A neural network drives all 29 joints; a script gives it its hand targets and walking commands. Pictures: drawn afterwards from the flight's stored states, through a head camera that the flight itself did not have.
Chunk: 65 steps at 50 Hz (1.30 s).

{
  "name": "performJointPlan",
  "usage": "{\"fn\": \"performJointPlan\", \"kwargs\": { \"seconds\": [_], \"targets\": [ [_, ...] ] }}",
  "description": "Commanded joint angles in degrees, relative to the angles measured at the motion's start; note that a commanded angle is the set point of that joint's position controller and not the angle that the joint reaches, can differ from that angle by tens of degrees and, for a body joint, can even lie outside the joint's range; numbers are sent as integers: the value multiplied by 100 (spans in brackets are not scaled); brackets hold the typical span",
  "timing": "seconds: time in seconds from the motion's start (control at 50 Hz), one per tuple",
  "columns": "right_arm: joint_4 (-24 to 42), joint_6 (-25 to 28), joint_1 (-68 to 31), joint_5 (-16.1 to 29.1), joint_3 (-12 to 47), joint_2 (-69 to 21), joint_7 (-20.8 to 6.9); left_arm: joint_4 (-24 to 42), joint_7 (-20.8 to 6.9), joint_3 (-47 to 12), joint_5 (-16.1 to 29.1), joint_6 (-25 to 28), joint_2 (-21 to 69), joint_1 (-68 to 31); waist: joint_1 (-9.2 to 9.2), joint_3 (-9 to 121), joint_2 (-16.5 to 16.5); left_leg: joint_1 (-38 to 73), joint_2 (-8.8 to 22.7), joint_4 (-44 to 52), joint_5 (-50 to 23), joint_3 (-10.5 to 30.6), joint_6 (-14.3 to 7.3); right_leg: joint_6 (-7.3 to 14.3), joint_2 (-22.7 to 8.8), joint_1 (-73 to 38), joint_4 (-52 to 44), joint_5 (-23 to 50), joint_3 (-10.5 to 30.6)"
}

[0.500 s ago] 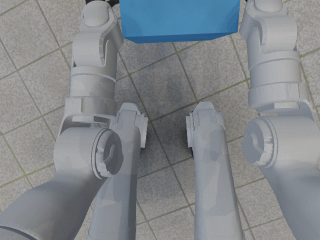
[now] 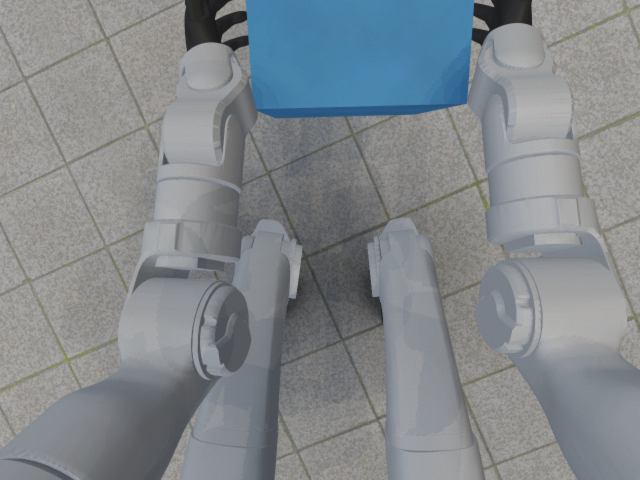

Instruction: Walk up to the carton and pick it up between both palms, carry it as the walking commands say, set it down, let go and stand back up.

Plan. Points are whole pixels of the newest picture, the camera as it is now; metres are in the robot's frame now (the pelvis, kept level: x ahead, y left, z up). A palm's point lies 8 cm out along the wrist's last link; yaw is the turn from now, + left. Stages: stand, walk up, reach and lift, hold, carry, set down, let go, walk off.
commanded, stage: reach and lift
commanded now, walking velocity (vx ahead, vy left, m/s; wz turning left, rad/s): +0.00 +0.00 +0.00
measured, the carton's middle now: (350, 26) +0.56 -0.02 -0.15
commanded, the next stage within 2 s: none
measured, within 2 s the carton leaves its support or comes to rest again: neither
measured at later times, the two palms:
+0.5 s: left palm (181, 35) +0.49 +0.11 +0.00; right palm (547, 17) +0.50 -0.16 -0.01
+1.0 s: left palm out of the picture +0.48 +0.12 +0.11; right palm out of the picture +0.48 -0.16 +0.10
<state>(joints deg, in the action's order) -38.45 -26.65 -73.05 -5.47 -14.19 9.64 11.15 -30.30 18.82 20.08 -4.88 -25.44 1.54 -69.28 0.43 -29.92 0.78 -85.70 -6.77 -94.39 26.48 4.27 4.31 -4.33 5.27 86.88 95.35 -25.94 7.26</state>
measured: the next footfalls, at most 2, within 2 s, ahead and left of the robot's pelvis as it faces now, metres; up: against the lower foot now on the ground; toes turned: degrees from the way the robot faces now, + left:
none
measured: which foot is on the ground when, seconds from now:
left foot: down 0.00-1.00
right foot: down 0.00-1.00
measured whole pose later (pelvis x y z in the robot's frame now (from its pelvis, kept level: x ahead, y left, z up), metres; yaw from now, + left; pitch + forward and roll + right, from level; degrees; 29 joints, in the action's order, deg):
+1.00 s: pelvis +0.10 +0.00 +0.15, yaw +0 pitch +26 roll +1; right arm -40.8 -19.1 -37.4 -16.2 -23.1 -4.2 5.2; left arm -34.3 6.2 25.9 -17.2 -19.7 12.6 -35.6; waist -0.8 9.7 0.3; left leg -64.0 -5.1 -60.3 22.4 7.1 2.4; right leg -2.3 4.1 64.9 60.9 -22.1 7.7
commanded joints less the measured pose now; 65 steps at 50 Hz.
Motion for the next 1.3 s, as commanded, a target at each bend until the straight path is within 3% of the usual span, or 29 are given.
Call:
{"fn": "performJointPlan", "kwargs": {
  "seconds": [0.0, 0.08, 0.14, 0.16, 0.18, 0.22, 0.28, 0.3, 0.34, 0.42, 0.5, 0.56, 0.62, 0.7, 0.8, 0.84, 0.86, 0.88, 0.9, 0.92, 0.98, 1.02, 1.04, 1.06, 1.14, 1.18, 1.2, 1.22, 1.28],
  "targets": [
    [761, 436, -4702, 1202, 2812, -6735, -2267, 319, -2659, -3391, 1168, 328, 5814, -5216, -181, 13168, -444, 2476, -257, 1233, -432, -841, -239, 233, 291, -3452, -1087, 633, -1055],
    [972, 511, -4710, 1215, 2894, -6679, -2279, 297, -2678, -3435, 1164, 296, 6185, -5134, -114, 13675, -85, 3144, -229, 1305, -551, -851, -191, 285, 260, -3815, -1248, 672, -965],
    [497, 431, -4404, 1179, 2807, -6982, -2336, 396, -2723, -3416, 1168, 339, 5981, -5224, -178, 13385, -395, 2884, -225, 1357, -760, -822, -172, 273, 277, -3758, -1343, 864, -1019],
    [842, 485, -4470, 1199, 2820, -7003, -2345, 357, -2721, -3417, 1165, 325, 6056, -5008, -6, 13455, -427, 3058, -204, 1499, -651, -729, -236, 231, 284, -3842, -1409, 769, -1072],
    [1021, 489, -4655, 1264, 2998, -6934, -2352, 497, -2739, -3479, 1229, 338, 6011, -5158, -211, 13643, -309, 3177, -246, 1500, -591, -838, -203, 256, 285, -4054, -1488, 747, -958],
    [1037, 449, -4609, 1340, 3116, -7079, -2292, 594, -2742, -3484, 1282, 355, 6036, -4943, -224, 13885, -502, 3168, -254, 1541, -681, -859, -279, 194, 267, -4501, -1524, 854, -953],
    [390, 410, -4219, 1114, 2781, -7145, -2298, -88, -2800, -3148, 1039, 328, 5835, -4707, -213, 12670, -560, 2598, -221, 1727, -313, -798, -299, 173, 228, -3922, -1658, 486, -953],
    [1178, 495, -4426, 1286, 3100, -7095, -2299, 640, -2809, -3500, 1182, 373, 6023, -4895, -310, 13796, -268, 3208, -294, 1706, -809, -882, -273, 199, 267, -4623, -1708, 965, -848],
    [1337, 449, -4369, 1335, 3209, -7166, -2220, 857, -2809, -3654, 1323, 400, 6013, -4908, -252, 14107, -407, 3270, -314, 1734, -1032, -908, -249, 137, 288, -5017, -1756, 1262, -823],
    [161, 448, -3625, 927, 2694, -7346, -2295, 28, -2875, -3241, 980, 424, 6113, -4531, -204, 12227, -322, 2770, -197, 2042, -462, -780, -259, 248, 207, -4108, -1989, 677, -833],
    [186, 502, -3294, 787, 2483, -7606, -2248, -363, -2909, -2915, 762, 422, 6277, -3593, -393, 11361, -583, 2781, -303, 2228, -812, -759, -235, 159, 304, -4346, -2200, 934, -878],
    [320, 572, -2836, 831, 2576, -7954, -2215, -2, -2982, -2896, 841, 559, 6370, -3574, -230, 10882, -699, 2676, -300, 2279, -796, -734, -284, 133, 246, -4775, -2479, 1091, -625],
    [-61, 733, -1676, 401, 2068, -7673, -2195, -817, -2959, -2522, 427, 575, 6608, -2184, -139, 9253, -467, 2742, -286, 2670, -1195, -537, -186, 202, 263, -4201, -2811, 1407, -676],
    [-491, 909, -1241, -209, 1321, -7052, -2166, -1681, -2995, -1418, -399, 739, 6093, -1391, -208, 7292, -478, 2131, -203, 3164, -414, -452, -358, 240, 191, -3621, -3306, 608, -661],
    [-314, 1081, -859, -139, 1584, -7210, -2155, -1241, -2990, -1983, -299, 887, 6481, -995, -62, 7854, -306, 3169, -189, 3646, -1105, -364, -282, 340, 246, -4302, -3744, 1296, -580],
    [-542, 1004, -515, -270, 1384, -7105, -2218, -1282, -3000, -2028, -413, 776, 6474, -836, -14, 7567, 88, 3657, -139, 3908, -1197, -258, -288, 384, 255, -3939, -3790, 1271, -584],
    [-562, 993, -316, -317, 1328, -7064, -2273, -1106, -2982, -1948, -444, 787, 6308, -754, -157, 7286, 33, 3584, -110, 4046, -1211, -222, -256, 410, 236, -3921, -3869, 1242, -563],
    [-335, 969, -159, -289, 1562, -7309, -2326, -739, -2999, -2194, -422, 765, 6506, -719, -55, 7818, -337, 4042, -139, 4034, -1605, -219, -289, 339, 318, -4359, -3964, 1595, -639],
    [-181, 966, -103, -240, 1647, -7181, -2360, -606, -2990, -2449, -246, 756, 6556, -668, 150, 8027, -121, 4299, -98, 4069, -1786, -206, -190, 406, 307, -4441, -3990, 1823, -587],
    [-501, 982, -118, -329, 1575, -7209, -2413, -726, -2989, -2248, -426, 827, 6396, -756, -168, 7790, -73, 3842, -82, 4101, -1709, -206, -238, 433, 287, -4252, -3962, 1722, -576],
    [39, 1087, -69, -123, 2083, -7315, -2426, -653, -2951, -2612, -294, 879, 6521, -162, -299, 8093, -271, 4305, -98, 4187, -2380, -154, -237, 355, 302, -4659, -4041, 2313, -514],
    [476, 1209, -42, 28, 2428, -7317, -2432, -395, -2974, -2978, -234, 911, 6738, 160, -299, 8510, -136, 4663, -126, 4316, -2969, -116, -207, 337, 301, -4968, -4120, 2859, -504],
    [303, 1162, 313, -24, 2413, -7477, -2459, -165, -2964, -3212, -151, 934, 6951, 119, 4, 8710, -157, 5098, -147, 4422, -3078, -102, -160, 348, 331, -5128, -4304, 2893, -617],
    [374, 1186, 328, 18, 2462, -7335, -2454, -416, -2983, -3075, -203, 907, 6814, 267, -235, 8454, -81, 4856, -124, 4385, -3117, -128, -121, 364, 275, -5023, -4335, 2919, -469],
    [377, 1180, 720, 48, 2820, -7784, -2408, -186, -3014, -3194, -113, 1046, 6601, 570, -294, 8309, -382, 4697, -137, 4598, -3345, -154, -188, 262, 229, -5535, -4523, 3552, -387],
    [-38, 1139, 955, -308, 2319, -7419, -2412, -884, -3111, -2752, -358, 943, 6593, 965, -92, 7505, -435, 4464, -95, 4792, -2939, -159, -181, 259, 193, -5278, -4751, 3008, -444],
    [332, 1215, 860, -200, 2494, -7420, -2397, -682, -3126, -3067, -187, 972, 6891, 956, -64, 7641, -83, 5008, -102, 5002, -2976, -134, -176, 275, 212, -5360, -4943, 2830, -457],
    [1011, 1276, 881, 56, 3007, -7748, -2419, -105, -3139, -3639, 136, 986, 7189, 960, 27, 8655, -369, 5613, -105, 4937, -3678, -76, -167, 294, 284, -5964, -4881, 3522, -510],
    [525, 1216, 631, -105, 2731, -7490, -2390, -1162, -3215, -2682, -363, 942, 6705, 1498, -321, 7494, -353, 4866, -90, 5099, -3284, -142, -213, 204, 132, -5586, -5044, 3158, -444]
  ]
}}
